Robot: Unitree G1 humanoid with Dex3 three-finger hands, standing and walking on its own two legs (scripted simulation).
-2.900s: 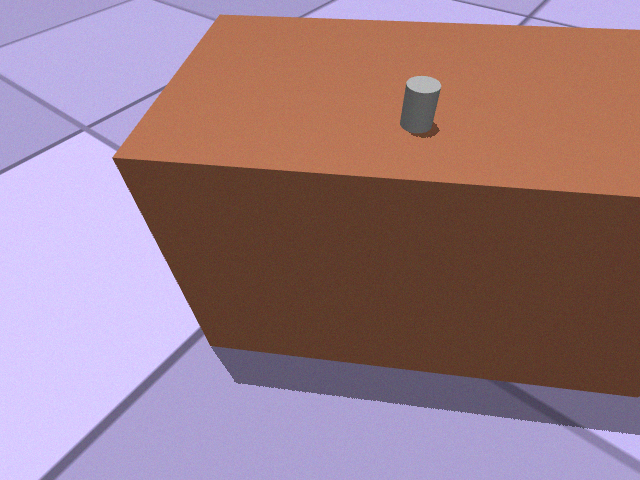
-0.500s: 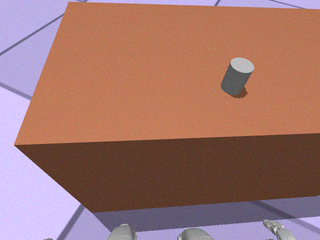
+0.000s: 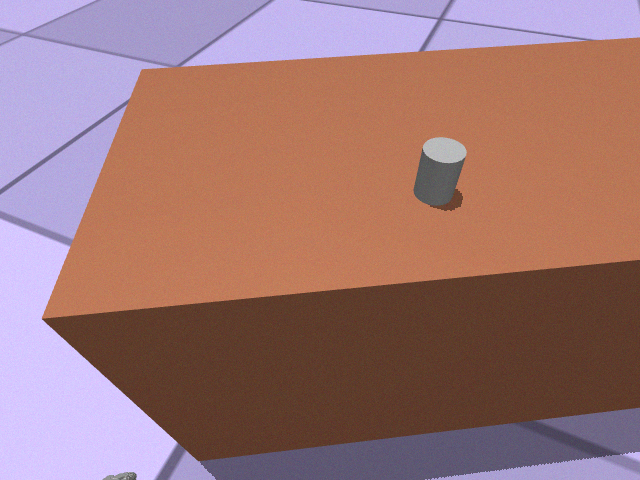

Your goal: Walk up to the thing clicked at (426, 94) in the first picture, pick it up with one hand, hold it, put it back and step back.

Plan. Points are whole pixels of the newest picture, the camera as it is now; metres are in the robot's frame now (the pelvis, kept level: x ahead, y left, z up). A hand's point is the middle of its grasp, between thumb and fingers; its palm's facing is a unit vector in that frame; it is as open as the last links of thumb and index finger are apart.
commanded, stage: walk up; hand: right
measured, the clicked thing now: (438, 172) +0.53 -0.18 +0.08
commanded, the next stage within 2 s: stand in 0.80 s
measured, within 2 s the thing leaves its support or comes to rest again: neither
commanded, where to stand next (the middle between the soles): +0.04 +0.00 m, yaw +3 degrees
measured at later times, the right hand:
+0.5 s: hand out of the picture +0.12 -0.26 -0.14, palm faces -0.06 +0.93 -0.37, open 7.4 cm
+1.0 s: hand out of the picture +0.13 -0.24 -0.14, palm faces -0.06 +0.94 -0.33, open 7.4 cm
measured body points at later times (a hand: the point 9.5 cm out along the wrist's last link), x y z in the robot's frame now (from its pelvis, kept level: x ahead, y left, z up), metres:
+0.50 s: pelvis +0.02 +0.00 +0.01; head +0.04 +0.01 +0.46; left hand +0.09 +0.31 -0.12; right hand +0.12 -0.30 -0.11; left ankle +0.07 +0.14 -0.73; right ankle -0.02 -0.13 -0.73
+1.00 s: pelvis +0.02 +0.00 +0.01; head +0.03 +0.00 +0.46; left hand +0.08 +0.31 -0.12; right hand +0.13 -0.29 -0.12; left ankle +0.07 +0.14 -0.73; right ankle -0.02 -0.13 -0.73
